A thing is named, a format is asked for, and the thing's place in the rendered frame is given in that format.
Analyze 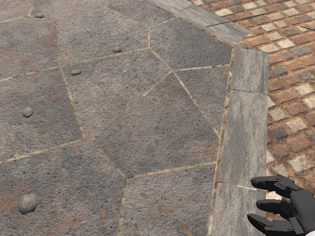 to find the right robot hand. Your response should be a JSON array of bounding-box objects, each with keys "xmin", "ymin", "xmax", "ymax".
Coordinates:
[{"xmin": 247, "ymin": 174, "xmax": 315, "ymax": 236}]

